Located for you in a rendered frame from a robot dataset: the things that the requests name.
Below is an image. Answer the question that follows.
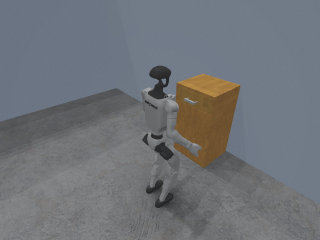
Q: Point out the cabinet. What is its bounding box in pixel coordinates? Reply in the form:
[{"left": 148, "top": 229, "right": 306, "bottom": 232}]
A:
[{"left": 173, "top": 74, "right": 241, "bottom": 168}]

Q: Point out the handle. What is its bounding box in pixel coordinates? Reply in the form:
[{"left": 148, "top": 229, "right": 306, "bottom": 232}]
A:
[{"left": 184, "top": 97, "right": 198, "bottom": 105}]

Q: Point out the right robot forearm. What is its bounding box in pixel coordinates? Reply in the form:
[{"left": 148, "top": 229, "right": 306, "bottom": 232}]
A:
[{"left": 171, "top": 130, "right": 194, "bottom": 150}]

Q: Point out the left robot thigh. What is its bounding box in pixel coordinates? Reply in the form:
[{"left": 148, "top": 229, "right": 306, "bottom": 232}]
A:
[{"left": 142, "top": 131, "right": 165, "bottom": 165}]

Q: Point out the right robot shin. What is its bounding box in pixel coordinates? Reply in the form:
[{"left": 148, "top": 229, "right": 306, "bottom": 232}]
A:
[{"left": 159, "top": 171, "right": 179, "bottom": 202}]

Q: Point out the drawer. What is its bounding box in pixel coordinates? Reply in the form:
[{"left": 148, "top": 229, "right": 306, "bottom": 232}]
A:
[{"left": 177, "top": 86, "right": 213, "bottom": 115}]

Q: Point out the left robot hand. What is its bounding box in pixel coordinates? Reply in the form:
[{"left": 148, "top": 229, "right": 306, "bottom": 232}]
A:
[{"left": 168, "top": 94, "right": 176, "bottom": 102}]

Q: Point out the left robot upper arm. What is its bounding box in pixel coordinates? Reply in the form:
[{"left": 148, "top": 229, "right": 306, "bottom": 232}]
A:
[{"left": 141, "top": 87, "right": 153, "bottom": 112}]

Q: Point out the right robot hand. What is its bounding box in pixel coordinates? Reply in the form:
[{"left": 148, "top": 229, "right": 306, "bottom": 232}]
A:
[{"left": 189, "top": 143, "right": 202, "bottom": 157}]

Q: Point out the right robot upper arm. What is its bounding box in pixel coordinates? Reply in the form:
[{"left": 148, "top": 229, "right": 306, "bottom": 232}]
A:
[{"left": 164, "top": 99, "right": 179, "bottom": 139}]

